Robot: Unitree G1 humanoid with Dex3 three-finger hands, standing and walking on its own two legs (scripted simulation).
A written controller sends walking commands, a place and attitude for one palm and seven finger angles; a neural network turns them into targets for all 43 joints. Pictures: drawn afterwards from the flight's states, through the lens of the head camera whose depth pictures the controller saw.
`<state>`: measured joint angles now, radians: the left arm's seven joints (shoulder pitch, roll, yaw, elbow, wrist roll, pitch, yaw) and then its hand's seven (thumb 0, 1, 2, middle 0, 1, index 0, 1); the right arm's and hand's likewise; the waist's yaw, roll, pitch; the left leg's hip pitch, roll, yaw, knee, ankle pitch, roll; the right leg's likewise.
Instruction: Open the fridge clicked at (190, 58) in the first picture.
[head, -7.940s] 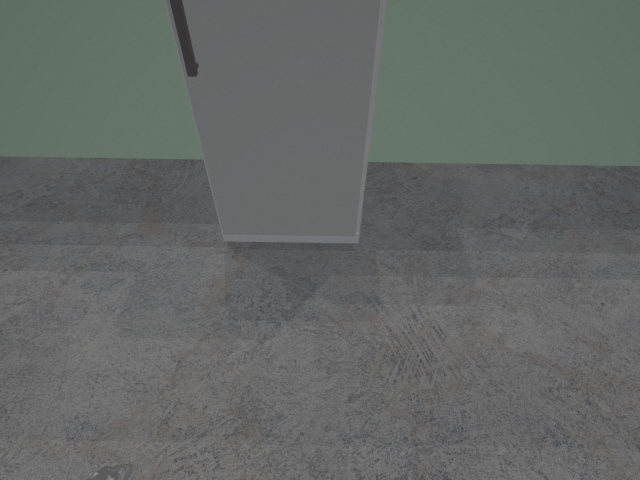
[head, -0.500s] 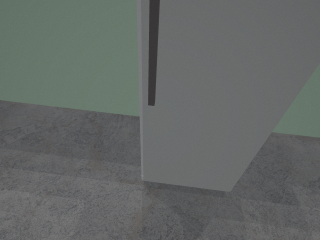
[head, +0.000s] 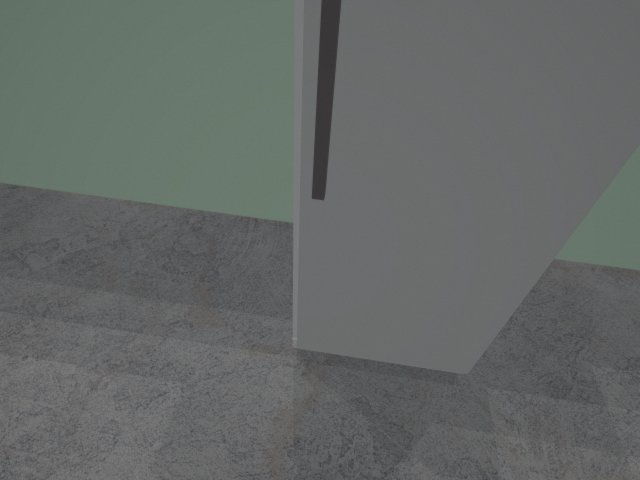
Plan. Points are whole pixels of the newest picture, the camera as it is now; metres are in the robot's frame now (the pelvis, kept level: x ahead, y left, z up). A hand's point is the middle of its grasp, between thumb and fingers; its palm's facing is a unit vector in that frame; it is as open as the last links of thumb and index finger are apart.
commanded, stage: look again from close up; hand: left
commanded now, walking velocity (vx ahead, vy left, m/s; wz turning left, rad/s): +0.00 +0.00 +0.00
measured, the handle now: (326, 94) +0.62 +0.05 +0.20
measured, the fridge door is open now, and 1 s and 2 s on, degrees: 0 0 0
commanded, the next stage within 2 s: none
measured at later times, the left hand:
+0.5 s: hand out of the picture -0.07 +0.14 -0.18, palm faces +0.07 -0.99 -0.12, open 7.4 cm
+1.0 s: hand out of the picture -0.10 +0.14 -0.18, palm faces +0.13 -0.98 -0.14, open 7.4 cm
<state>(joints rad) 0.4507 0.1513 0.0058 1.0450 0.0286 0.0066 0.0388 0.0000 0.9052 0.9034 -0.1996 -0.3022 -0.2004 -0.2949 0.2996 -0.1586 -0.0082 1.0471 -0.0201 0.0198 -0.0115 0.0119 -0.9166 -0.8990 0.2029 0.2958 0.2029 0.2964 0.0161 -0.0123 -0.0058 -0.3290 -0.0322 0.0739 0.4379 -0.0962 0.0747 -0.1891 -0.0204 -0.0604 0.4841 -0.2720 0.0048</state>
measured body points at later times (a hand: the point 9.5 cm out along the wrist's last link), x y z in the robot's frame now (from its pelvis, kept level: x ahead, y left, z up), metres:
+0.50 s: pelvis -0.02 -0.01 +0.00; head -0.03 +0.01 +0.45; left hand -0.07 +0.19 -0.17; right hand -0.03 -0.22 -0.15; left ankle +0.09 +0.06 -0.73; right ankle -0.01 -0.13 -0.74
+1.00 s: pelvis -0.04 +0.00 +0.00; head -0.06 +0.01 +0.45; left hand -0.11 +0.20 -0.16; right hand -0.04 -0.22 -0.16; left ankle +0.09 +0.07 -0.73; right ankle -0.01 -0.13 -0.73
